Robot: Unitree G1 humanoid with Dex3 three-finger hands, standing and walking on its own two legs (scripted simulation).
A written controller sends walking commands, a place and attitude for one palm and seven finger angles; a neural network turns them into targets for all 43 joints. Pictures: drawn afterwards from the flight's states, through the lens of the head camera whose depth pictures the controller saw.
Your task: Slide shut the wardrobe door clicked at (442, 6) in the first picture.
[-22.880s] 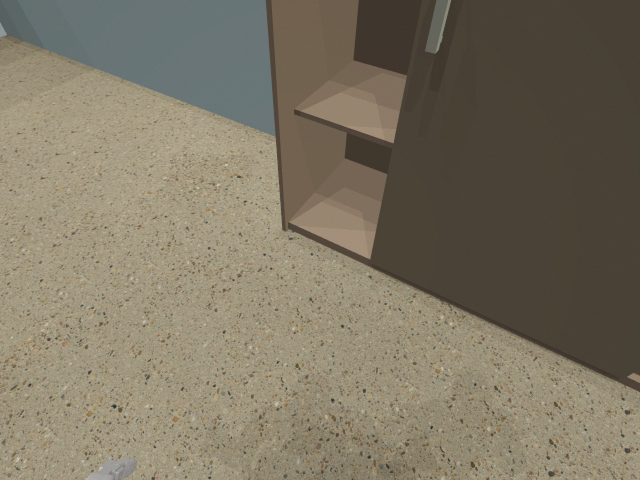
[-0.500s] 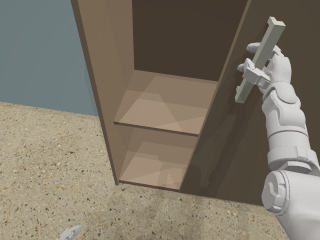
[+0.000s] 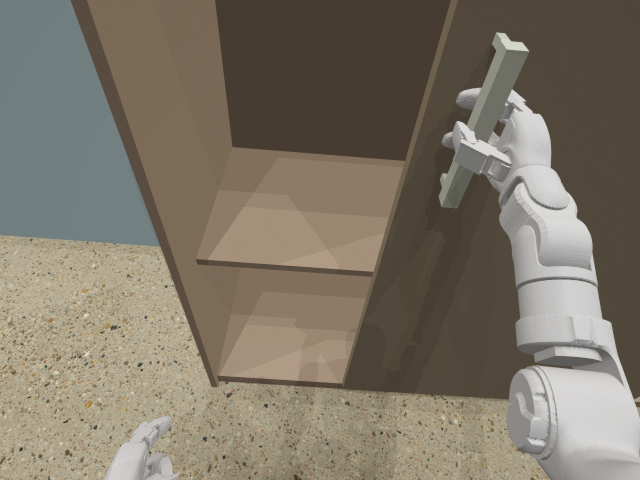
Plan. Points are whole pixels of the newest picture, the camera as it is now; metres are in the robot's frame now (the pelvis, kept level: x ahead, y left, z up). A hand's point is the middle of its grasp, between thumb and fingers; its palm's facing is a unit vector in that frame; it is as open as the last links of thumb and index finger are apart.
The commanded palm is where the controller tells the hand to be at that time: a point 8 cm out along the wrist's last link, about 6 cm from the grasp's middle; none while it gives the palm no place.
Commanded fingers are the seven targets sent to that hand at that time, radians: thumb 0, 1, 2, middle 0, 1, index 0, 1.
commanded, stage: tug the door sideways, standing still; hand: right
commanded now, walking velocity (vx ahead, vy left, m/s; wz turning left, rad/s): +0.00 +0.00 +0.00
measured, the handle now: (472, 128) +0.49 -0.14 +0.22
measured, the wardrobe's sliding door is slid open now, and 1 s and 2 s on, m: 0.39 0.39 0.35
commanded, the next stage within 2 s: step sideways, sliding the door along in 0.74 s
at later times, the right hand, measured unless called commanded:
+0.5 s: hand (458, 148) +0.44 -0.11 +0.23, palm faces +0.08 +0.99 -0.07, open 6.0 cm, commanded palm +0.42 -0.11 +0.22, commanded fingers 0.00 -0.90 -0.90 0.45 1.40 0.45 1.40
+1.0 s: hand (460, 151) +0.45 -0.12 +0.22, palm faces +0.07 +0.99 -0.15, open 6.2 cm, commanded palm +0.42 -0.14 +0.23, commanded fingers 0.00 -0.90 -0.90 0.45 1.40 0.45 1.40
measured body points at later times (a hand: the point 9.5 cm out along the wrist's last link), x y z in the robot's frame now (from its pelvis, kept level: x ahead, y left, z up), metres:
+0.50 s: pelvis -0.03 -0.01 +0.00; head -0.01 +0.01 +0.45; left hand +0.06 +0.22 -0.14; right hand +0.43 -0.16 +0.23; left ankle -0.05 +0.11 -0.74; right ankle -0.06 -0.12 -0.74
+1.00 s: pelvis -0.03 -0.01 -0.01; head +0.01 +0.02 +0.44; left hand +0.08 +0.23 -0.14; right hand +0.44 -0.17 +0.23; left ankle -0.04 +0.11 -0.74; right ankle -0.06 -0.12 -0.74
